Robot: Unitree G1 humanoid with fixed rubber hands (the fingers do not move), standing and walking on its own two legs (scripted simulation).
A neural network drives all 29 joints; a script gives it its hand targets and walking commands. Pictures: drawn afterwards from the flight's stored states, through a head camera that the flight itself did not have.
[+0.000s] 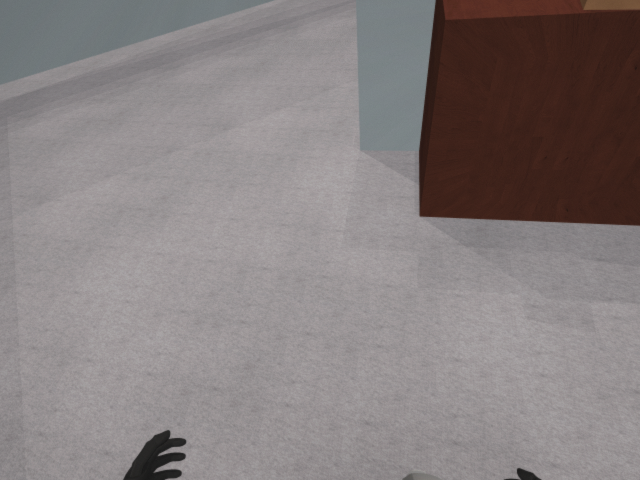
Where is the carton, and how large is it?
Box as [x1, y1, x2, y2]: [580, 0, 639, 9]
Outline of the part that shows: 580,0 583,9 639,9 639,0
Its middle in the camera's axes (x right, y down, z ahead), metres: +0.82 -0.76 +0.96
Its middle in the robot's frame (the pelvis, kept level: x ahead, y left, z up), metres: +1.31 -0.75 +0.17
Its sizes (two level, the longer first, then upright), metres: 0.210 0.200 0.250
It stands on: a pedestal, 0.78 m high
